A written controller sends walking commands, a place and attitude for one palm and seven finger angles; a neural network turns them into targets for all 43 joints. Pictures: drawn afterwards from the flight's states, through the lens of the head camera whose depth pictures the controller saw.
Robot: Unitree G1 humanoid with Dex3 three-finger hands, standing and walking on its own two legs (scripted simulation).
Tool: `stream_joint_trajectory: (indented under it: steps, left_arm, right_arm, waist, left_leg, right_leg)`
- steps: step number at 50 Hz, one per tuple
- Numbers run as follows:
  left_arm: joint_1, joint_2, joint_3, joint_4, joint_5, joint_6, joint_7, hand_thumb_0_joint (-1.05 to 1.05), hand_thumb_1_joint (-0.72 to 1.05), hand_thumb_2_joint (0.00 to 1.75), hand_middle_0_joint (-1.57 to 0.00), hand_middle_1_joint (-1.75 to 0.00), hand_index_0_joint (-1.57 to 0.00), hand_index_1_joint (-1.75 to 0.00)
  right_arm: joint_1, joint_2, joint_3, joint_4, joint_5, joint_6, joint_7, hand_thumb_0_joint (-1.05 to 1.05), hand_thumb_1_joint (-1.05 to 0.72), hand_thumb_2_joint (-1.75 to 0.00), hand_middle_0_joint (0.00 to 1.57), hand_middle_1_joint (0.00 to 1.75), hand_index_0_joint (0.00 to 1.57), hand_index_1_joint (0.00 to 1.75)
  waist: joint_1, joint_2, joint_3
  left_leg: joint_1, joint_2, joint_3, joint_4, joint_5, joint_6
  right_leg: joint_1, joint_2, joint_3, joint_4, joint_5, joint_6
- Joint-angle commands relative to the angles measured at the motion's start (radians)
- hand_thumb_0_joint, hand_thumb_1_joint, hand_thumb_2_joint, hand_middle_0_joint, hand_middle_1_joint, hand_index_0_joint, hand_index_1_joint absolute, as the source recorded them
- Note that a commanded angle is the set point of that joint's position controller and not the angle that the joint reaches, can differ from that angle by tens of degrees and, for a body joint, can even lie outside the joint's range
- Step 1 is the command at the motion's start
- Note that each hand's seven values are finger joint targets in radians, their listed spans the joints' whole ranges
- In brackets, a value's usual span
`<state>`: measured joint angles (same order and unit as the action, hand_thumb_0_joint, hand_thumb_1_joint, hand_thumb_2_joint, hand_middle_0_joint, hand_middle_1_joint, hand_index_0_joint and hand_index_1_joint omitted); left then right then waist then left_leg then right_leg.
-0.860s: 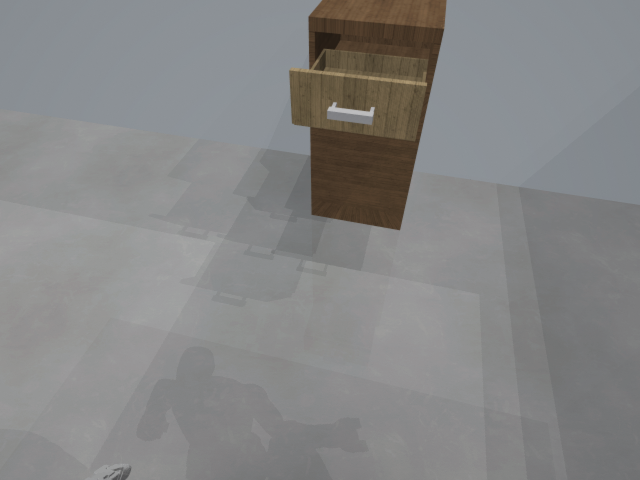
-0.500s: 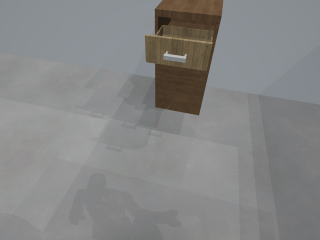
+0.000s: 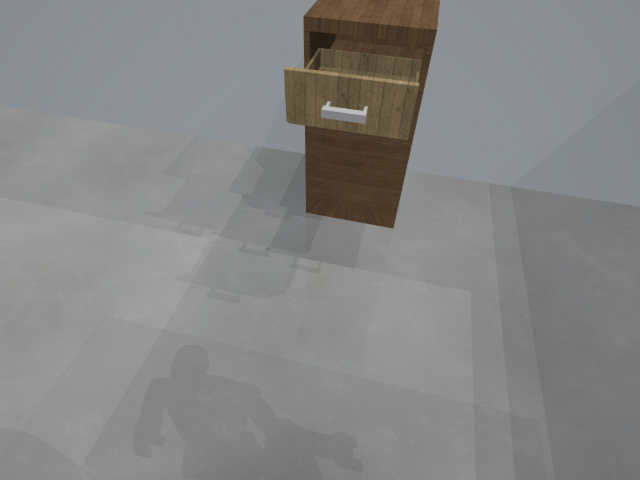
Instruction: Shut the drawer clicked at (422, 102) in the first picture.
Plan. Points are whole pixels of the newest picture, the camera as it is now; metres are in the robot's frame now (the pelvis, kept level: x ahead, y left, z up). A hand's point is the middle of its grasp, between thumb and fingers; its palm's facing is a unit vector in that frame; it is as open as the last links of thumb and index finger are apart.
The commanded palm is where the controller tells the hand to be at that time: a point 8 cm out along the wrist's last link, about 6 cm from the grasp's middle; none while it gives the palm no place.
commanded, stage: look at it before walking up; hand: left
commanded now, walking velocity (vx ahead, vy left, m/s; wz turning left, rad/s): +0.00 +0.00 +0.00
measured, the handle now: (345, 110) +1.04 -0.01 -0.05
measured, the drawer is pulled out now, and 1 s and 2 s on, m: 0.29 0.29 0.29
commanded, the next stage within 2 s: walk to a spot facing it in 0.58 s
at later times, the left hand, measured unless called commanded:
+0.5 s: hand out of the picture +0.07 +0.25 -0.16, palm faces -0.02 -0.94 -0.33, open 7.4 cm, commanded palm none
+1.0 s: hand out of the picture +0.04 +0.20 -0.19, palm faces -0.04 -0.98 -0.20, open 7.4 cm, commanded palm none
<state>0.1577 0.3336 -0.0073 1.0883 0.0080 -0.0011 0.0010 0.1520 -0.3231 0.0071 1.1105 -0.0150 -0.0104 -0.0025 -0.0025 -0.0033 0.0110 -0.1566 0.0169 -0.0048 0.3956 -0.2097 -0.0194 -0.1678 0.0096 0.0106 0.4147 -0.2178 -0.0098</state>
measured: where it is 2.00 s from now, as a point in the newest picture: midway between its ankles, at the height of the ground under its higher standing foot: (349, 423)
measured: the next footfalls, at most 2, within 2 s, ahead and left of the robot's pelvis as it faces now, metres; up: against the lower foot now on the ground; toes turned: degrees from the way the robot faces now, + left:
right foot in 1.16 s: +0.15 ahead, -0.12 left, +0.00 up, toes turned -13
left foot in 1.62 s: +0.48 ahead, +0.04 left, +0.00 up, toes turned -5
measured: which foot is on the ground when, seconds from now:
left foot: down 0.00-1.00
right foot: down 0.00-0.98, up 1.00-1.00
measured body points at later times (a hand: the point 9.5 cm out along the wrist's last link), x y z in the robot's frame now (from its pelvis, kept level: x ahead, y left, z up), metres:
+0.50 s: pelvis +0.00 +0.00 +0.00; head +0.00 +0.00 +0.45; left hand +0.07 +0.29 -0.13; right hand +0.08 -0.29 -0.13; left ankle +0.00 +0.13 -0.74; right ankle +0.00 -0.11 -0.74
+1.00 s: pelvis +0.05 +0.00 -0.02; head +0.04 +0.01 +0.43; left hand +0.04 +0.25 -0.18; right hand +0.03 -0.25 -0.17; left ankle +0.00 +0.13 -0.74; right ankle +0.01 -0.11 -0.74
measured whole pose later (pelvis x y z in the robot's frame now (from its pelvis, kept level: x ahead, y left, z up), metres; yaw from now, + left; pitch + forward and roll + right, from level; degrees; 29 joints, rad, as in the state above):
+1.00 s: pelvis +0.05 +0.00 -0.02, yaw -5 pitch -1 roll +1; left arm 0.37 0.22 0.02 1.10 0.02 0.01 -0.02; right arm 0.32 -0.21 -0.01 1.11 -0.03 -0.03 0.00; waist 0.01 -0.02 -0.03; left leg -0.15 0.04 0.07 0.58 -0.41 -0.01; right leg -0.22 0.04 0.08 0.64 -0.40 -0.04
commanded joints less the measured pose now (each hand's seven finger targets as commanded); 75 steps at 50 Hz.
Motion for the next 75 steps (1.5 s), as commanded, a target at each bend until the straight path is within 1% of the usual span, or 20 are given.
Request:
stream_joint_trajectory:
  steps: [1,32,34,36,39,44,46,49,50,52,54,56,57,58,59,60,62,66,71,75]
  left_arm:
    - [-0.04,0.206,0.041,-0.062,0.001,-0.027,0.01,0.0,0.9,0.9,-0.2,-0.3,-0.2,-0.3]
    - [-0.026,0.195,0.04,-0.054,0.002,-0.026,0.012,0.0,0.9,0.9,-0.2,-0.3,-0.2,-0.3]
    - [-0.026,0.195,0.04,-0.051,0.002,-0.026,0.011,0.0,0.9,0.9,-0.2,-0.3,-0.2,-0.3]
    - [0.048,0.083,0.018,-0.022,0.004,-0.005,0.013,0.0,0.9,0.9,-0.2,-0.3,-0.2,-0.3]
    - [0.089,0.094,0.033,-0.03,0.012,0.009,-0.003,0.0,0.9,0.9,-0.2,-0.3,-0.2,-0.3]
    - [0.151,0.068,0.053,-0.052,0.011,-0.004,-0.014,0.0,0.9,0.9,-0.2,-0.3,-0.2,-0.3]
    - [0.168,0.046,0.057,-0.061,0.01,-0.013,-0.014,0.0,0.9,0.9,-0.2,-0.3,-0.2,-0.3]
    - [0.116,-0.022,0.056,-0.104,0.013,-0.027,-0.018,0.0,0.9,0.9,-0.2,-0.3,-0.2,-0.3]
    - [0.049,-0.035,0.055,-0.133,0.014,-0.032,-0.018,0.0,0.9,0.9,-0.2,-0.3,-0.2,-0.3]
    - [0.001,-0.036,0.059,-0.159,0.014,-0.042,-0.021,0.0,0.9,0.9,-0.2,-0.3,-0.2,-0.3]
    - [0.045,-0.077,0.064,-0.142,0.009,-0.047,-0.027,0.0,0.9,0.9,-0.2,-0.3,-0.2,-0.3]
    - [0.278,-0.092,0.073,-0.062,0.012,-0.046,-0.036,0.0,0.9,0.9,-0.2,-0.3,-0.2,-0.3]
    - [0.455,-0.019,0.089,-0.004,0.017,-0.053,-0.025,0.0,0.9,0.9,-0.2,-0.3,-0.2,-0.3]
    - [0.589,0.072,0.114,0.034,0.015,-0.066,-0.004,0.0,0.9,0.9,-0.2,-0.3,-0.2,-0.3]
    - [0.577,0.084,0.108,0.034,0.0,-0.067,0.006,0.0,0.9,0.9,-0.2,-0.3,-0.2,-0.3]
    - [0.494,0.057,0.106,0.013,0.001,-0.068,0.011,0.0,0.9,0.9,-0.2,-0.3,-0.2,-0.3]
    - [0.371,-0.006,0.09,-0.025,0.009,-0.073,0.018,0.0,0.9,0.9,-0.2,-0.3,-0.2,-0.3]
    - [0.321,-0.054,0.071,-0.028,0.018,-0.086,0.023,0.0,0.9,0.9,-0.2,-0.3,-0.2,-0.3]
    - [0.332,-0.064,0.065,-0.011,0.015,-0.097,0.025,0.0,0.9,0.9,-0.2,-0.3,-0.2,-0.3]
    - [0.334,-0.049,0.071,-0.004,0.016,-0.093,0.03,0.0,0.9,0.9,-0.2,-0.3,-0.2,-0.3]
  right_arm:
    - [-0.05,-0.205,-0.044,-0.063,0.004,-0.025,-0.012,0.0,-0.9,-0.9,0.2,0.3,0.2,0.3]
    - [-0.053,-0.197,-0.04,-0.054,0.006,-0.024,-0.014,0.0,-0.9,-0.9,0.2,0.3,0.2,0.3]
    - [-0.056,-0.199,-0.039,-0.052,0.006,-0.024,-0.014,0.0,-0.9,-0.9,0.2,0.3,0.2,0.3]
    - [0.019,-0.082,-0.015,-0.024,-0.002,-0.007,-0.008,0.0,-0.9,-0.9,0.2,0.3,0.2,0.3]
    - [0.055,-0.088,-0.028,-0.029,-0.01,0.0,-0.002,0.0,-0.9,-0.9,0.2,0.3,0.2,0.3]
    - [0.109,-0.069,-0.043,-0.052,-0.009,-0.02,-0.004,0.0,-0.9,-0.9,0.2,0.3,0.2,0.3]
    - [0.149,-0.065,-0.05,-0.053,-0.007,-0.032,-0.007,0.0,-0.9,-0.9,0.2,0.3,0.2,0.3]
    - [0.259,-0.102,-0.074,-0.035,-0.006,-0.042,-0.015,0.0,-0.9,-0.9,0.2,0.3,0.2,0.3]
    - [0.309,-0.095,-0.079,-0.021,-0.006,-0.049,-0.017,0.0,-0.9,-0.9,0.2,0.3,0.2,0.3]
    - [0.354,-0.06,-0.075,-0.01,-0.008,-0.063,-0.022,0.0,-0.9,-0.9,0.2,0.3,0.2,0.3]
    - [0.295,-0.05,-0.073,-0.017,-0.017,-0.065,-0.025,0.0,-0.9,-0.9,0.2,0.3,0.2,0.3]
    - [0.199,-0.044,-0.067,-0.033,-0.012,-0.063,-0.023,0.0,-0.9,-0.9,0.2,0.3,0.2,0.3]
    - [0.177,-0.016,-0.062,-0.046,0.003,-0.067,-0.015,0.0,-0.9,-0.9,0.2,0.3,0.2,0.3]
    - [0.127,0.048,-0.047,-0.098,0.012,-0.079,-0.006,0.0,-0.9,-0.9,0.2,0.3,0.2,0.3]
    - [0.103,0.034,-0.056,-0.113,0.007,-0.081,-0.004,0.0,-0.9,-0.9,0.2,0.3,0.2,0.3]
    - [0.084,0.044,-0.063,-0.104,0.008,-0.081,-0.004,0.0,-0.9,-0.9,0.2,0.3,0.2,0.3]
    - [0.068,0.082,-0.064,-0.092,-0.001,-0.071,-0.001,0.0,-0.9,-0.9,0.2,0.3,0.2,0.3]
    - [0.117,0.119,-0.067,-0.083,-0.008,-0.038,0.009,0.0,-0.9,-0.9,0.2,0.3,0.2,0.3]
    - [-0.002,0.125,-0.068,-0.149,-0.002,-0.037,0.031,0.0,-0.9,-0.9,0.2,0.3,0.2,0.3]
    - [-0.081,0.129,-0.06,-0.187,0.004,-0.052,0.037,0.0,-0.9,-0.9,0.2,0.3,0.2,0.3]
  waist:
    - [0.003,-0.007,-0.03]
    - [0.005,0.005,-0.024]
    - [0.005,0.01,-0.014]
    - [0.005,-0.014,-0.015]
    - [0.012,-0.022,0.066]
    - [0.009,-0.028,0.146]
    - [-0.002,0.004,0.132]
    - [-0.043,0.207,0.162]
    - [-0.072,0.227,0.193]
    - [-0.082,0.168,0.182]
    - [-0.033,0.119,0.152]
    - [0.095,0.064,0.045]
    - [0.169,-0.137,-0.051]
    - [0.196,-0.378,-0.053]
    - [0.166,-0.283,-0.054]
    - [0.137,-0.161,0.023]
    - [0.077,-0.03,0.107]
    - [0.006,-0.052,0.102]
    - [0.011,-0.095,0.132]
    - [0.031,-0.107,0.135]
  left_leg:
    - [0.004,0.099,-0.083,-0.068,0.098,0.04]
    - [0.036,0.108,-0.081,-0.089,0.137,0.038]
    - [0.031,0.106,-0.078,-0.094,0.117,0.037]
    - [0.024,0.092,-0.043,-0.066,-0.056,0.022]
    - [-0.062,0.076,-0.035,-0.05,-0.341,0.035]
    - [-0.105,0.084,-0.025,0.041,-0.32,0.057]
    - [-0.058,0.115,-0.054,0.033,-0.311,0.075]
    - [0.078,0.281,-0.26,-0.14,-0.376,0.166]
    - [0.152,0.348,-0.309,-0.19,-0.258,0.212]
    - [0.237,0.393,-0.283,-0.155,0.054,0.251]
    - [0.145,0.365,-0.142,-0.098,0.156,0.203]
    - [-0.057,0.235,0.066,0.133,0.164,0.114]
    - [-0.21,0.139,0.153,0.4,0.149,0.071]
    - [-0.46,0.017,0.192,0.686,-0.264,0.033]
    - [-0.53,0.03,0.079,0.834,-0.333,0.043]
    - [-0.571,0.076,0.047,0.892,-0.26,0.047]
    - [-0.561,0.118,0.02,0.886,-0.169,0.038]
    - [-0.516,0.13,0.056,0.766,-0.074,0.003]
    - [-0.521,0.114,0.094,0.536,0.068,0.0]
    - [-0.388,0.075,0.121,0.33,0.085,0.032]
  right_leg:
    - [-0.008,-0.127,0.113,-0.091,0.079,-0.026]
    - [0.009,-0.121,0.107,-0.101,0.142,-0.022]
    - [0.002,-0.122,0.11,-0.107,0.121,-0.02]
    - [-0.014,-0.11,0.118,-0.104,-0.089,-0.012]
    - [-0.092,-0.093,0.166,-0.11,-0.376,-0.04]
    - [-0.153,-0.082,0.219,-0.044,-0.352,-0.094]
    - [-0.194,-0.058,0.194,0.035,-0.295,-0.095]
    - [-0.399,0.032,0.021,0.322,-0.227,-0.057]
    - [-0.513,0.004,-0.022,0.43,-0.271,-0.04]
    - [-0.587,-0.063,-0.005,0.49,-0.311,-0.034]
    - [-0.427,-0.091,-0.026,0.374,-0.301,-0.042]
    - [0.003,-0.017,-0.126,0.15,-0.075,-0.052]
    - [0.234,-0.065,0.007,0.065,-0.083,-0.084]
    - [0.34,-0.33,0.452,-0.119,-0.054,-0.18]
    - [0.35,-0.391,0.591,-0.169,0.015,-0.231]
    - [0.274,-0.387,0.53,-0.152,0.004,-0.264]
    - [0.111,-0.358,0.425,-0.164,0.049,-0.243]
    - [0.028,-0.276,0.189,-0.195,0.207,-0.202]
    - [0.056,-0.216,0.089,-0.232,0.29,-0.173]
    - [0.088,-0.212,0.054,-0.206,0.427,-0.142]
